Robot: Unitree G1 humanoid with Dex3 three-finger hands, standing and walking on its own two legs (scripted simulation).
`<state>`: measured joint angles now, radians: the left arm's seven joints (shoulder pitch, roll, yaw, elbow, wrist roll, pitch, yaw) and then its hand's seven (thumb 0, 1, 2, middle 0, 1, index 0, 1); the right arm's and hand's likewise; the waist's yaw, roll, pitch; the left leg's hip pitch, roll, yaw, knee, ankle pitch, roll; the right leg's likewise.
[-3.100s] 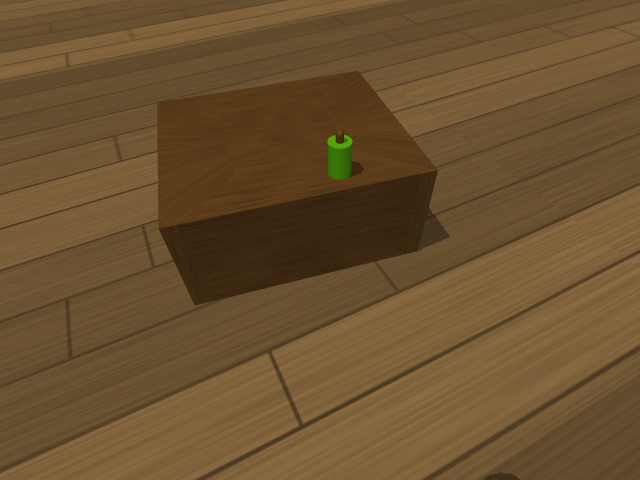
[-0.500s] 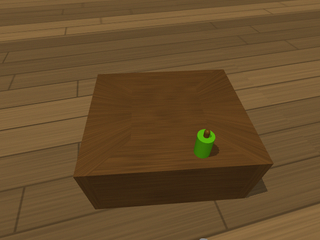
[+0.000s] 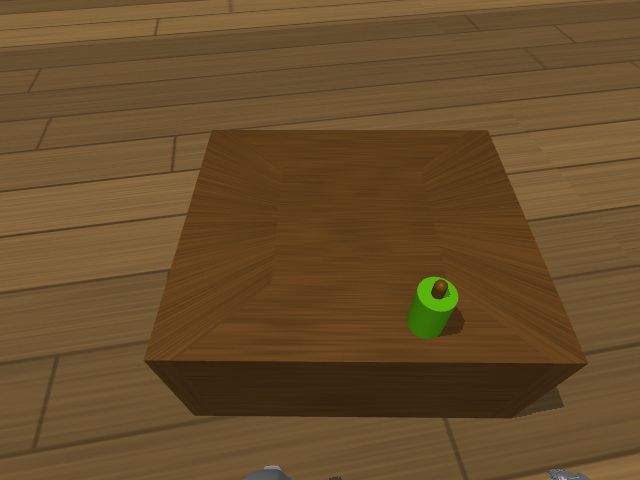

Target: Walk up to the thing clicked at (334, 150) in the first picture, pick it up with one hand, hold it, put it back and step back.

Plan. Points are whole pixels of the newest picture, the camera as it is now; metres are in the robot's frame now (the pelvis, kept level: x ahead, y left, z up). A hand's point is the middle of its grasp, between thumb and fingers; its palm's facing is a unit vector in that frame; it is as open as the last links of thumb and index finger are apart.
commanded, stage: walk up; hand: right
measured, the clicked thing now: (433, 304) +0.49 -0.20 -0.25
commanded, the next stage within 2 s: stand in 1.22 s
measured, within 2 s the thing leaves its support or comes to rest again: neither
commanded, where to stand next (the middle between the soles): +0.09 +0.02 m, yaw -1 degrees
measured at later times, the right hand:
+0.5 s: hand out of the picture +0.12 -0.25 -0.12, palm faces -0.01 +0.95 -0.32, open 7.4 cm
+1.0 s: hand out of the picture +0.10 -0.25 -0.12, palm faces +0.03 +0.95 -0.33, open 7.4 cm
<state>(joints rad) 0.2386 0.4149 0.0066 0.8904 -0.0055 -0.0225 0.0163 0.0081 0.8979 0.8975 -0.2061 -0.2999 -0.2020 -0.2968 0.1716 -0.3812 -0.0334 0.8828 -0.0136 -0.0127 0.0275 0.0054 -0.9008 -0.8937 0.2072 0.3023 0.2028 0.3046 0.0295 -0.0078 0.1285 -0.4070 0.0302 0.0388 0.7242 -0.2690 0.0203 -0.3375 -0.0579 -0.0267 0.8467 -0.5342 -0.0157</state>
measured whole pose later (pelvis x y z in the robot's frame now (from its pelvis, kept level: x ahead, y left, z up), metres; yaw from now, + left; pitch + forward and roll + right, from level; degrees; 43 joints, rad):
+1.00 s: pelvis +0.03 +0.00 +0.03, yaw -2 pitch -3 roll +0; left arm 0.10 0.36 0.00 1.15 0.02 -0.02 0.00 0.01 0.90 0.90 -0.21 -0.30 -0.20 -0.30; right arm 0.09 -0.35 -0.02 1.15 -0.01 0.01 0.03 0.01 -0.90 -0.89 0.21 0.30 0.20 0.30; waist 0.00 0.00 0.05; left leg -0.18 0.03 0.07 0.37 -0.15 0.00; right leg -0.08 -0.04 -0.01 0.35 -0.22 0.04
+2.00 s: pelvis +0.04 -0.01 +0.04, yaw -2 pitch -2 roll +0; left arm 0.12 0.36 0.00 1.12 0.01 -0.01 0.00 0.01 0.90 0.90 -0.20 -0.30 -0.20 -0.30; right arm 0.08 -0.34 -0.01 1.17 -0.01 -0.01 0.02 0.01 -0.90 -0.89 0.21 0.30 0.20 0.30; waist 0.00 -0.01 0.05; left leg -0.14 0.04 0.07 0.32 -0.13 -0.01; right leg -0.04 -0.03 -0.01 0.29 -0.21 0.03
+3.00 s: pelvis +0.05 +0.00 +0.04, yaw -2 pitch -2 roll +0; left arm 0.13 0.36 0.00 1.11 0.01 -0.01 0.00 0.01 0.90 0.90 -0.20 -0.30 -0.20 -0.30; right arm 0.09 -0.34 0.00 1.15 -0.01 -0.01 0.01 0.01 -0.90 -0.89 0.21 0.30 0.20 0.30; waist 0.00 -0.01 0.05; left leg -0.13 0.03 0.07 0.32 -0.15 -0.01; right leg -0.03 -0.04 -0.01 0.29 -0.22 0.03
